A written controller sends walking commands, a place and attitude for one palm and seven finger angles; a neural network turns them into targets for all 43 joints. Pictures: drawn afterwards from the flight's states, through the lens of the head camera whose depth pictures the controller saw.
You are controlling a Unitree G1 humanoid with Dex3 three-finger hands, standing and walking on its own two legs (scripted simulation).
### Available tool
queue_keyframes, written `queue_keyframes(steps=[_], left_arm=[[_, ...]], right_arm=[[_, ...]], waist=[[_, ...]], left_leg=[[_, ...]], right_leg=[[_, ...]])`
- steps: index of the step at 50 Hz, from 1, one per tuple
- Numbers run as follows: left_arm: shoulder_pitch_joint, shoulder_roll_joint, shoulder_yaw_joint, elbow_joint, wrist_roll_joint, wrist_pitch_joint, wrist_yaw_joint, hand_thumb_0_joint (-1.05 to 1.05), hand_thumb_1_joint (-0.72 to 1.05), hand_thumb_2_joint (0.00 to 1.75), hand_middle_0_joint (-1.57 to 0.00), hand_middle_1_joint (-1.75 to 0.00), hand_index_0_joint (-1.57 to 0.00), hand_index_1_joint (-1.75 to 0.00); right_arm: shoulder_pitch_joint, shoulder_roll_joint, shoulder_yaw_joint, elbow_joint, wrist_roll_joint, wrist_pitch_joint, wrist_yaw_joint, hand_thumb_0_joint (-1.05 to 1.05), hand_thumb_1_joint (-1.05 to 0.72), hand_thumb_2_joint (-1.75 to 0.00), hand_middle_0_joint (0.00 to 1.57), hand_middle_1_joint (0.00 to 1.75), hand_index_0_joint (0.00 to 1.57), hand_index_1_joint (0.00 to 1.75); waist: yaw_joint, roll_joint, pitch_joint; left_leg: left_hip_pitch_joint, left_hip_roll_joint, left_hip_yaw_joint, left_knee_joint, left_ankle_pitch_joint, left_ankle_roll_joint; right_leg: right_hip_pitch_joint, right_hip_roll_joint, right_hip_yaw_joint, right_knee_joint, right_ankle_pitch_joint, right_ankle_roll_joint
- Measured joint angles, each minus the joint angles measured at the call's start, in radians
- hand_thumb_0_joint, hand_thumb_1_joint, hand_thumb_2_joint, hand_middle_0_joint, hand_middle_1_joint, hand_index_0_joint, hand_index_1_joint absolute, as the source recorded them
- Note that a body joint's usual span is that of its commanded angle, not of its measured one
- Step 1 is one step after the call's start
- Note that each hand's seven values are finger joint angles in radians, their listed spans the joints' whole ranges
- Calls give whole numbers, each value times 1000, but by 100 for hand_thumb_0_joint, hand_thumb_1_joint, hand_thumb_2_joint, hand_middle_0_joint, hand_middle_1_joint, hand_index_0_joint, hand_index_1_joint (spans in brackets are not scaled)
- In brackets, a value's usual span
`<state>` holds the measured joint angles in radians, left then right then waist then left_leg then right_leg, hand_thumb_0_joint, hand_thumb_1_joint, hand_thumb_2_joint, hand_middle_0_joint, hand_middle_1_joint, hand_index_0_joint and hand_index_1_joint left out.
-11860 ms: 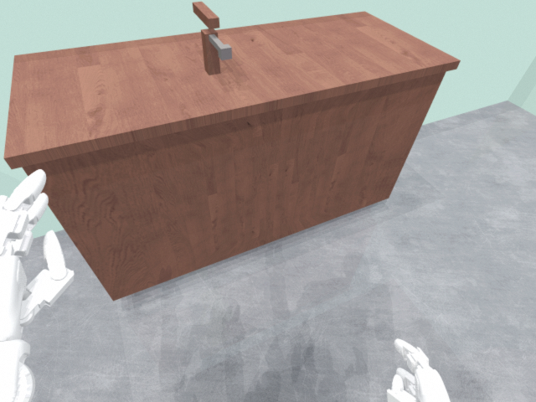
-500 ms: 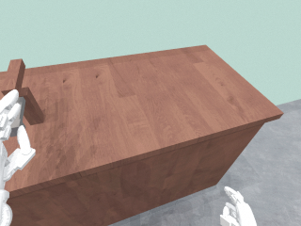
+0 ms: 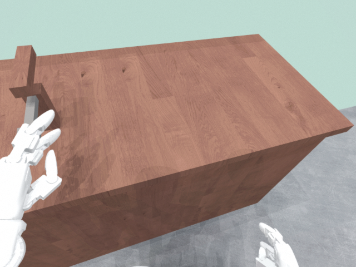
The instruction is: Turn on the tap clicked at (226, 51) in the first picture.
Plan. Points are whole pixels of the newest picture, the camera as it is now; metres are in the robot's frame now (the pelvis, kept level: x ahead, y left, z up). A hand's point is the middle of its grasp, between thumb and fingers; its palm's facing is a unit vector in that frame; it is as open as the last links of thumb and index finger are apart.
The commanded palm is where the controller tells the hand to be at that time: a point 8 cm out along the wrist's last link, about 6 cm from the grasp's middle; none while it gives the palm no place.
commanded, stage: come to a stop and stand still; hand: left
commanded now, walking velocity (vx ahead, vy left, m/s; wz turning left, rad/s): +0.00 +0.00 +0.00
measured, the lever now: (29, 136) +0.29 +0.31 +0.13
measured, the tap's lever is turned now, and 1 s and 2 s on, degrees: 0 0 0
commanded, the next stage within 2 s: look again from close up in 0.16 s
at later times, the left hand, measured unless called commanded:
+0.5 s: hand (48, 179) +0.21 +0.24 +0.14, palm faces +0.24 -0.89 -0.39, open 7.4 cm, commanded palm +0.16 +0.29 +0.18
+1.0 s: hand (44, 177) +0.20 +0.23 +0.17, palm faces +0.38 -0.84 -0.38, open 7.4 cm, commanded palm +0.14 +0.26 +0.18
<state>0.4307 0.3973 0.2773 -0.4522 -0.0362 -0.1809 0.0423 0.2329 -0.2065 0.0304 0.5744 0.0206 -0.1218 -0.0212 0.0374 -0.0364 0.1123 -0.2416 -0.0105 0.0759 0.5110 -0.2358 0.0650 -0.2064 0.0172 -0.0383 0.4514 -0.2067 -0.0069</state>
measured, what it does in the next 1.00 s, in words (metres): stands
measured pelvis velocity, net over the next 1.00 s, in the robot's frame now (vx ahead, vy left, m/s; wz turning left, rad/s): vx -0.02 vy -0.01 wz -0.02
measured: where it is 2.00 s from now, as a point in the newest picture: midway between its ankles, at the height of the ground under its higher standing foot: outside the picture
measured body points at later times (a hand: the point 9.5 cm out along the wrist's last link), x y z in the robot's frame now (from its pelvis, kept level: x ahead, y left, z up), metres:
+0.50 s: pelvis +0.00 +0.01 +0.00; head +0.02 +0.04 +0.45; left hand +0.19 +0.29 +0.16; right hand +0.19 -0.21 -0.06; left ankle +0.03 +0.07 -0.74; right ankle +0.02 -0.12 -0.74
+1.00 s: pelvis -0.02 -0.01 +0.00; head +0.01 +0.00 +0.45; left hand +0.18 +0.27 +0.19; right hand +0.17 -0.23 -0.07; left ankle +0.03 +0.07 -0.74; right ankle +0.02 -0.12 -0.74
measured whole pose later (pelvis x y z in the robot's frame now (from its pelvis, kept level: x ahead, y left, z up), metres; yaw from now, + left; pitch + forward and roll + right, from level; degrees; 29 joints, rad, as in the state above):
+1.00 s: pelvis -0.02 -0.01 +0.00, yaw -1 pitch -2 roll -1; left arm 0.39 0.36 0.36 -0.49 -0.04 -0.22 0.10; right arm 0.19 -0.19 0.03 0.54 0.01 -0.13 -0.02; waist 0.05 0.00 0.11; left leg -0.28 0.01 0.08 0.50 -0.20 0.05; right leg -0.25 0.04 -0.03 0.44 -0.16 -0.03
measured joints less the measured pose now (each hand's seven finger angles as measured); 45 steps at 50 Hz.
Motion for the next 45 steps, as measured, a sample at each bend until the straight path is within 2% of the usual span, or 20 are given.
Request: queue_keyframes(steps=[9, 13, 22, 34, 45], left_arm=[[16, 33, 17, -24, -7, 1, -2, 1, 89, 90, -44, -34, -21, -30], [13, 31, 17, -32, -6, 0, -2, 1, 89, 90, -44, -35, -21, -30], [11, 21, 13, -26, -7, 1, -1, 1, 89, 90, -44, -37, -21, -30], [26, 18, 25, -18, -8, 3, 12, 1, 89, 90, -41, -37, -21, -30], [-53, -9, 106, -23, -8, -30, 61, 1, 89, 90, -28, -32, -21, -30]], right_arm=[[-72, 20, 9, -35, -1, -17, 5, 2, -90, -90, 20, 29, 20, 30], [-78, 24, 14, -49, -1, -17, 6, 1, -90, -90, 20, 30, 20, 30], [-57, 22, 16, -38, -3, 1, 3, 1, -90, -90, 21, 30, 20, 30], [-18, 11, 6, -15, 1, 14, -8, 1, -90, -90, 21, 30, 20, 30], [-29, 14, -3, -25, 0, -1, -12, 1, -90, -90, 20, 30, 20, 30]], waist=[[-10, -13, 7], [-7, -14, 2], [-6, -4, -11], [-24, 7, -24], [8, 17, -14]], left_leg=[[13, -5, 2, -13, 8, 5], [14, -6, 0, -17, 11, 7], [22, -6, -2, -28, 16, 7], [30, -5, -2, -40, 25, 5], [3, 5, 13, -42, 42, -6]], right_leg=[[14, -5, 2, -16, 11, 7], [19, -5, 0, -27, 17, 8], [32, -4, -2, -47, 26, 9], [39, -2, -2, -58, 33, 7], [-10, 5, 12, -26, 39, -5]])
